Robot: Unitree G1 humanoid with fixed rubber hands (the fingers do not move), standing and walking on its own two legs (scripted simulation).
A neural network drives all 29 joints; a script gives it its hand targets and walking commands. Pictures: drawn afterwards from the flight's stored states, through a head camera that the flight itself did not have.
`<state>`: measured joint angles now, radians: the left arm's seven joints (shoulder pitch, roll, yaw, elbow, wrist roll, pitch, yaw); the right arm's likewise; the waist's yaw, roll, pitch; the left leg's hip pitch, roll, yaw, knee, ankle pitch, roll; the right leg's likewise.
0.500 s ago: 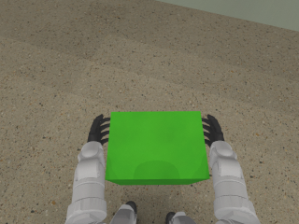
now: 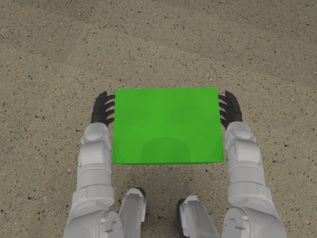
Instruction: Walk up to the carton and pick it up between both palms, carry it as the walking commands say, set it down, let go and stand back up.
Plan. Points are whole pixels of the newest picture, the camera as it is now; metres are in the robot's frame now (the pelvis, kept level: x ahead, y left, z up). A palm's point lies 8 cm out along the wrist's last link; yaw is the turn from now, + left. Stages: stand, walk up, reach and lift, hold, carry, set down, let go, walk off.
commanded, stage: set down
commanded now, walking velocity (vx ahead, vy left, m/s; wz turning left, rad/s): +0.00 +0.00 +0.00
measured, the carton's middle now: (165, 133) +0.39 +0.01 -0.15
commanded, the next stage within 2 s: none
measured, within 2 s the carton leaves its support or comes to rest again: neither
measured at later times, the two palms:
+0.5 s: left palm (108, 124) +0.42 +0.19 -0.16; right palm (219, 122) +0.44 -0.15 -0.15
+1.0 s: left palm (114, 125) +0.44 +0.19 -0.25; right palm (210, 122) +0.46 -0.15 -0.24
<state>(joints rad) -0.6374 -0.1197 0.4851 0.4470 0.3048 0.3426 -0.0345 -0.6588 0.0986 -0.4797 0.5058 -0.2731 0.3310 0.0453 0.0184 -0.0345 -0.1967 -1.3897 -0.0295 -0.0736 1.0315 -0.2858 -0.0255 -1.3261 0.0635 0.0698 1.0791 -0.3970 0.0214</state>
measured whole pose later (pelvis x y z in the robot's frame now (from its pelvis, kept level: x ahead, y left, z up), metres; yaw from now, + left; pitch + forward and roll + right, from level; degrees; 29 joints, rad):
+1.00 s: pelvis -0.04 +0.00 -0.15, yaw -2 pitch +49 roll -1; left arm -0.97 0.04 0.47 0.63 0.15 0.32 0.04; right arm -1.04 -0.07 -0.40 0.73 -0.15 0.31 -0.04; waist 0.04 -0.03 -0.19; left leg -2.04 -0.07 -0.09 1.62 -0.42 -0.06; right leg -1.98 0.13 0.08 1.68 -0.54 0.05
